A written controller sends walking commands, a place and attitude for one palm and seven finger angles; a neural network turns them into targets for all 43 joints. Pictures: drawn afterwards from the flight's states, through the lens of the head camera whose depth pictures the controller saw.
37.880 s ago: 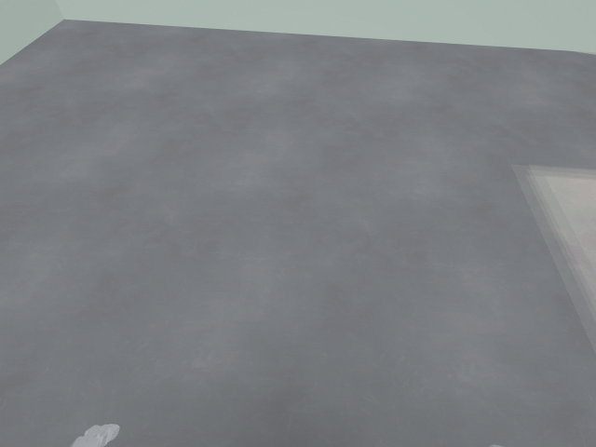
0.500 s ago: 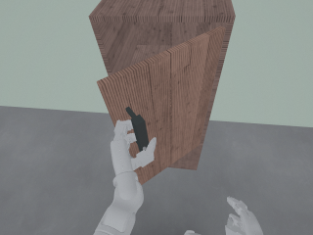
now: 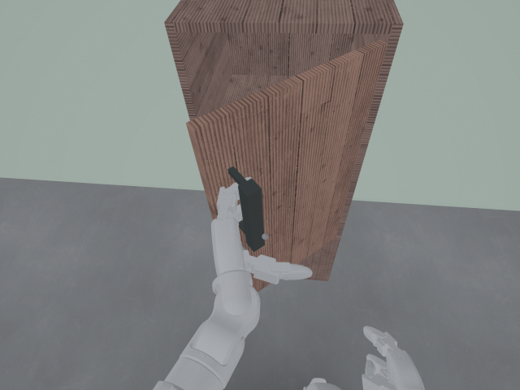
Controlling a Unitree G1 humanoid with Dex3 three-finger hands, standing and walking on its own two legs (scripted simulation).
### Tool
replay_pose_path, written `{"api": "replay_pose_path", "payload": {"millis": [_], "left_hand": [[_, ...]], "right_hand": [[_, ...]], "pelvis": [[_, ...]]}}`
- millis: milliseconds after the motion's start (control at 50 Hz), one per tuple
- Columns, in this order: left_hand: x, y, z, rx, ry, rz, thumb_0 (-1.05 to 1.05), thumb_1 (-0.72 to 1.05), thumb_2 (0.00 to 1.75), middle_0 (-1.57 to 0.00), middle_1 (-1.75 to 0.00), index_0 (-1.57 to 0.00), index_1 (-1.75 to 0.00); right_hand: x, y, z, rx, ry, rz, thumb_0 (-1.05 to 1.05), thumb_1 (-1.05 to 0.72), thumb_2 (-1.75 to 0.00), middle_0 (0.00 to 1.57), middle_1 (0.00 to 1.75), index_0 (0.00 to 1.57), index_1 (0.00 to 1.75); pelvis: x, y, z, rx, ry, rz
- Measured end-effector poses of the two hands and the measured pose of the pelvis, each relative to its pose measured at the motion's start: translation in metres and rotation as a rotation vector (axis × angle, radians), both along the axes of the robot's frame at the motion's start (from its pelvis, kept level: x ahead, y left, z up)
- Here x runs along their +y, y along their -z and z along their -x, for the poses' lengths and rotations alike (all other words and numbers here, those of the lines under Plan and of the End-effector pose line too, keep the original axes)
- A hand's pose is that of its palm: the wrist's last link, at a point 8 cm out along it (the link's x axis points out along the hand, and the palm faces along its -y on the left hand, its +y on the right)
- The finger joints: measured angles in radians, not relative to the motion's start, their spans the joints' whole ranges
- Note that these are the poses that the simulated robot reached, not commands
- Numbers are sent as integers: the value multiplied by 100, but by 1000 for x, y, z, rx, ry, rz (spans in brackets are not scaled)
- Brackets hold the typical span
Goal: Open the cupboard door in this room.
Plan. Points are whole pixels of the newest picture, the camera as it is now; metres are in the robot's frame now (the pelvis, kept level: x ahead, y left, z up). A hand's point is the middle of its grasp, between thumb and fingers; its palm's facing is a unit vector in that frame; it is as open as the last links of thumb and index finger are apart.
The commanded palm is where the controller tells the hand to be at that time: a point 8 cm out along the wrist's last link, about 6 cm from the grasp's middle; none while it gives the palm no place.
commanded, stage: open thumb and fingers to let go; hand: left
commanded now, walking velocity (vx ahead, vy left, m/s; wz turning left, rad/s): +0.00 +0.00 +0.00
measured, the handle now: (245, 210) +0.39 +0.04 +0.06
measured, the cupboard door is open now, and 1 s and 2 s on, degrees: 42 46 46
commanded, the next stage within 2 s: slide the hand sideways off the handle in 0.04 s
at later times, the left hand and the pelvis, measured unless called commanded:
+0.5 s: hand (266, 259) +0.29 +0.00 +0.07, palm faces -0.19 -0.98 +0.02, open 16.3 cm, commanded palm +0.27 +0.06 +0.06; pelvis +0.00 +0.01 +0.00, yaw -1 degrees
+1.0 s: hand (231, 284) +0.26 +0.05 +0.07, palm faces -0.15 -0.99 +0.00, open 16.2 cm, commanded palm +0.23 +0.11 +0.06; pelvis +0.02 +0.01 -0.01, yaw +0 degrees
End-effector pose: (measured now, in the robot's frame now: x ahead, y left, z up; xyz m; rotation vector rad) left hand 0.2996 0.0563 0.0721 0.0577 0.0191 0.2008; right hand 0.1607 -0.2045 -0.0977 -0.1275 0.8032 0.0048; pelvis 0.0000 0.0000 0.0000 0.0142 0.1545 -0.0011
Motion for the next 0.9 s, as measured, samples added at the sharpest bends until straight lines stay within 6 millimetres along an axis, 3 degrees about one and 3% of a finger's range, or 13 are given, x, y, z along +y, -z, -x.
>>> {"api": "replay_pose_path", "payload": {"millis": [80, 180, 340, 580, 900], "left_hand": [[-2, 0, -1, 0, 13, -2, -1, -50, 30, -24, -60, -23, -60], [1, 0, -2, 0, 19, -6, -1, -50, 30, -31, -50, -26, -56], [7, 4, 13, -39, 431, 13, -1, -50, 30, -22, -36, -13, -40], [12, 4, 25, -36, 377, 72, -1, -50, 30, -16, -30, -15, -31], [45, 6, 50, -7, 362, 59, -1, -50, 30, -17, -31, -17, -31]], "right_hand": [[3, 0, -2, 1, -5, 2, 2, -90, -90, 20, 29, 20, 30], [4, 1, -5, 4, -14, 7, 2, -90, -90, 20, 29, 20, 30], [-4, -1, 7, -14, 25, 32, 2, -90, -90, 20, 29, 20, 30], [-7, -9, 14, -20, 60, 36, 2, -90, -90, 20, 29, 20, 29], [3, -17, -28, -122, 15, 40, 2, -90, -90, 20, 29, 20, 30]], "pelvis": [[2, 1, 1, 0, 1, 1], [4, 1, 2, 1, -2, 1], [8, 4, 4, -11, -12, 1], [12, 2, -5, -3, 21, -7], [12, 8, -16, 11, 4, 4]]}}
